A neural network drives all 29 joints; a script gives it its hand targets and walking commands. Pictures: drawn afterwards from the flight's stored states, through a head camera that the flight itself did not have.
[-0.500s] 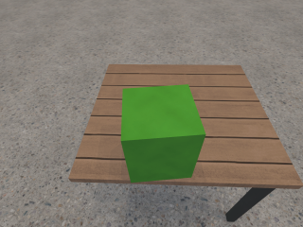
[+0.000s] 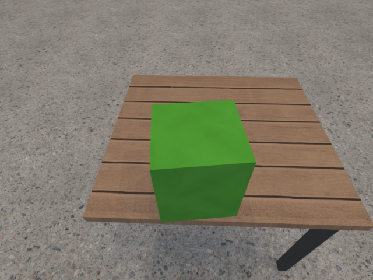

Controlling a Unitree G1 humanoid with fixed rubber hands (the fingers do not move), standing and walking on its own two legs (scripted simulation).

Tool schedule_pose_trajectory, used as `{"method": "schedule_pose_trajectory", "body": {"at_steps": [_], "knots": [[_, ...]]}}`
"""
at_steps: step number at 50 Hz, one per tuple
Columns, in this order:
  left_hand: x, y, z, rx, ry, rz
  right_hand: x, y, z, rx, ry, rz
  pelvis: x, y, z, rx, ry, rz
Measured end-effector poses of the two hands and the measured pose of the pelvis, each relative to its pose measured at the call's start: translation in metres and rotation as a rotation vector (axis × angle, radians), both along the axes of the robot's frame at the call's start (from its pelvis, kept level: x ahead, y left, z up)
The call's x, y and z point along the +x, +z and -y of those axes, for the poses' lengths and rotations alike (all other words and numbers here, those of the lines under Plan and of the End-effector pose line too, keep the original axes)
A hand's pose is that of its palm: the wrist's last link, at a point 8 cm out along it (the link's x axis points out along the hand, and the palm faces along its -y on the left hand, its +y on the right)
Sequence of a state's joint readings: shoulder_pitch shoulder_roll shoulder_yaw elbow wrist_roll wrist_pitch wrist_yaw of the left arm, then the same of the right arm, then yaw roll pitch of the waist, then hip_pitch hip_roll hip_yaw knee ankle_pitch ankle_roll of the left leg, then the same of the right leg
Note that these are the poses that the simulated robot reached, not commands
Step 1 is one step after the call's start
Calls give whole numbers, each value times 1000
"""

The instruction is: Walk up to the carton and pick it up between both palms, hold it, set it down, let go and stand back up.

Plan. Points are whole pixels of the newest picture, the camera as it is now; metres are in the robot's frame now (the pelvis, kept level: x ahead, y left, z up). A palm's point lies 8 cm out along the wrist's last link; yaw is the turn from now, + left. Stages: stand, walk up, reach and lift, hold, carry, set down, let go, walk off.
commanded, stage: reach and lift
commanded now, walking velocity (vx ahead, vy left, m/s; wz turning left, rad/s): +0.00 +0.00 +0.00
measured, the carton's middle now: (196, 163) +0.42 -0.02 -0.01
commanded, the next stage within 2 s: none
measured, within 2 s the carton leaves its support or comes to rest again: neither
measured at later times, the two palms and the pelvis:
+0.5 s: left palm (92, 278) +0.17 +0.21 -0.08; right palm (291, 271) +0.18 -0.22 -0.09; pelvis +0.03 -0.03 +0.01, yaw +4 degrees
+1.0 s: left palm (88, 269) +0.18 +0.22 -0.06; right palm (289, 257) +0.20 -0.21 -0.05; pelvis +0.03 -0.02 +0.01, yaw +3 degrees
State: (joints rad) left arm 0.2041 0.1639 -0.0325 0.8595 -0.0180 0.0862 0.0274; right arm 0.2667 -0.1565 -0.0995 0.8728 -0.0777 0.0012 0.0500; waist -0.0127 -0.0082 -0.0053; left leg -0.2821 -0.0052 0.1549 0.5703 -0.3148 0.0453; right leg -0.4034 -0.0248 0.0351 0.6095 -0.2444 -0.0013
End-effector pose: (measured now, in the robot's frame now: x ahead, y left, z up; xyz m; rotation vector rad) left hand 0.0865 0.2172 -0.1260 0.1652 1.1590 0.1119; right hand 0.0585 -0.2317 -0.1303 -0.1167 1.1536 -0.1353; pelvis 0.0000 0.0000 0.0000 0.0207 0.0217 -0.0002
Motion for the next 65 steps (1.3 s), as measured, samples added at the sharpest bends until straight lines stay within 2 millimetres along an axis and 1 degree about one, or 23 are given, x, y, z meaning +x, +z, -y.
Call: {"method": "schedule_pose_trajectory", "body": {"at_steps": [2,4,6,7,8,10,12,14,16,19,24,28,31,35,43,47,53,59,65], "knots": [[25,-5,-3,16,10,2,27,-4,4,4,17,50,-6,-9,1,4,11,-27],[55,-1,-1,17,2,39,58,-5,7,4,23,119,-10,-16,2,-7,21,-49],[83,10,4,3,-27,87,85,0,7,6,12,183,-12,-18,4,-16,22,-50],[94,18,8,-2,-45,111,97,5,5,7,6,215,-12,-17,5,-21,21,-40],[102,26,12,-6,-64,136,106,11,3,9,3,248,-12,-14,6,-26,19,-26],[112,43,21,-13,-94,185,119,25,-3,15,5,311,-7,-5,9,-30,17,4],[113,54,28,-25,-104,219,124,35,-9,22,16,355,-1,3,12,-28,18,26],[110,58,32,-35,-92,229,126,40,-14,29,31,377,6,8,16,-23,21,41],[103,56,32,-39,-67,223,125,41,-18,35,41,380,11,10,20,-20,25,50],[93,51,25,-19,-22,224,123,40,-21,44,49,379,17,11,26,-19,39,47],[85,47,8,3,44,283,125,40,-15,34,52,390,25,10,34,-21,61,12],[85,51,-1,0,54,359,127,47,-11,26,48,436,31,10,36,-25,64,-13],[85,54,-3,-9,46,403,127,51,-9,21,47,462,34,10,35,-29,67,-12],[83,57,0,-29,37,439,124,55,-8,18,41,485,35,11,31,-35,66,1],[89,62,2,-48,44,530,133,67,-16,32,57,565,33,11,24,-37,61,20],[94,68,3,-46,36,594,140,74,-21,41,52,622,31,10,20,-40,57,25],[100,73,1,-45,55,651,151,78,-26,59,62,665,29,9,14,-39,54,22],[110,79,2,-41,61,715,166,82,-25,74,47,717,29,8,11,-38,55,2],[121,82,5,-50,52,770,177,86,-20,70,44,775,32,7,10,-39,54,-28]]}}
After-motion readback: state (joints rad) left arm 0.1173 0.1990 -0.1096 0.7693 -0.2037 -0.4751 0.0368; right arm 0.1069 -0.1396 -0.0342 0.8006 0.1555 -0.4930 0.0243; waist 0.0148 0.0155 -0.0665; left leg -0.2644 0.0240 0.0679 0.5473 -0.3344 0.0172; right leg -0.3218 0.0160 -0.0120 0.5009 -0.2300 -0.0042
